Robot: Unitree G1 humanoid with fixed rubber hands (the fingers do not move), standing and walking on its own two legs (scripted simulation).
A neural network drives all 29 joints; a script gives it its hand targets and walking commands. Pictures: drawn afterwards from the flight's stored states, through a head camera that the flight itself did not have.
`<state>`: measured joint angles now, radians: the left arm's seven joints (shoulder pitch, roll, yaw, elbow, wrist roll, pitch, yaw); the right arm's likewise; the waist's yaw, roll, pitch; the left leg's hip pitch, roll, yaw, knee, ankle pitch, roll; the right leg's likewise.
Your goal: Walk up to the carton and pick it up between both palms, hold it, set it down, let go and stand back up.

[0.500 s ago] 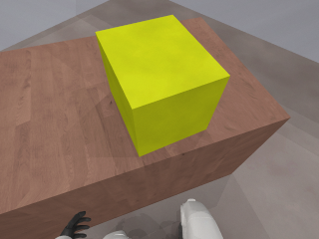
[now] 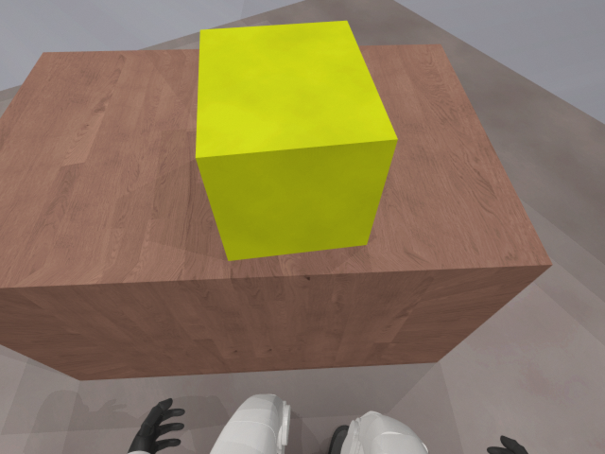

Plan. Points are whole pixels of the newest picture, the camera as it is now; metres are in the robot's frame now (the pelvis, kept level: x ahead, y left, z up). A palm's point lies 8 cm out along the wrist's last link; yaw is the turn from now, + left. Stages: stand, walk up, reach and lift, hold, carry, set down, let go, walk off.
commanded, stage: walk up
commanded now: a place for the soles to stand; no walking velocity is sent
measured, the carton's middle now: (287, 142) +0.57 +0.06 +0.03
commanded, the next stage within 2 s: none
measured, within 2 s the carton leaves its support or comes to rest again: neither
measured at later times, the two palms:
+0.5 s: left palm out of the picture -0.06 +0.20 -0.14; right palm out of the picture +0.08 -0.26 -0.14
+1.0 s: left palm out of the picture +0.01 +0.21 -0.12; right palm (483, 440) +0.14 -0.23 -0.11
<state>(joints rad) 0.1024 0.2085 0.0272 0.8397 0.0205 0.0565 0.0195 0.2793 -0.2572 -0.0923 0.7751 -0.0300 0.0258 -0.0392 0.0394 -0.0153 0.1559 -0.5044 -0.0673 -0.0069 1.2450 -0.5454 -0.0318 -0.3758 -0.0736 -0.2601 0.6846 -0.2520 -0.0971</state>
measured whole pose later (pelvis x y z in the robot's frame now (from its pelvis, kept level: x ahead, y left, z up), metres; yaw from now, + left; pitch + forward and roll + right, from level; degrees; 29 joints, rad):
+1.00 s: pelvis +0.03 -0.02 +0.02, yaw +17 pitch -2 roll -1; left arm 0.26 0.19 -0.02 0.97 0.02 -0.01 0.00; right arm 0.26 -0.17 0.01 0.97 -0.01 -0.01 -0.01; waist 0.01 -0.01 0.04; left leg -0.24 0.01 0.03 0.58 -0.30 0.01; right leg -0.22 -0.06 -0.09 0.54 -0.28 0.03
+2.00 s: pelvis +0.05 -0.01 +0.02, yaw +12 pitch -2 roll +0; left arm 0.25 0.19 -0.05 1.12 0.01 -0.02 0.02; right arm 0.23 -0.19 0.03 1.08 -0.01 -0.01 -0.01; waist 0.00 0.01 0.07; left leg -0.14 0.02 0.11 0.47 -0.29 0.01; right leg -0.18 -0.05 -0.02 0.49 -0.27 0.03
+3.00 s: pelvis +0.04 -0.04 +0.01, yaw +13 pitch -2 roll -1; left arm 0.18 0.18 0.07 0.34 0.13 0.66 -0.12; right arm 0.08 -0.19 0.06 0.68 0.13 0.17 -0.03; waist -0.03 -0.01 0.10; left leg -0.27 0.09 0.05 0.65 -0.35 -0.04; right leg -0.27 0.00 -0.07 0.62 -0.32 -0.01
